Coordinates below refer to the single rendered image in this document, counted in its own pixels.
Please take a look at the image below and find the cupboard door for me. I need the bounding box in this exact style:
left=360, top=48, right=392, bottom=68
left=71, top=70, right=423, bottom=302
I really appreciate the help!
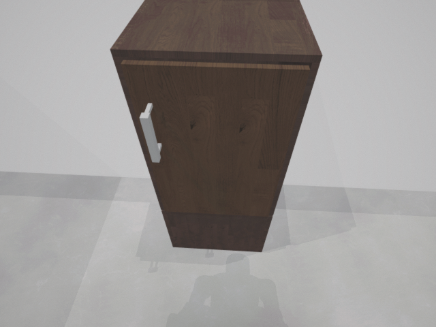
left=121, top=60, right=310, bottom=217

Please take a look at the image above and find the handle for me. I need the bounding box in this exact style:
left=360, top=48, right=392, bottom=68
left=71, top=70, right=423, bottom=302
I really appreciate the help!
left=140, top=103, right=162, bottom=163

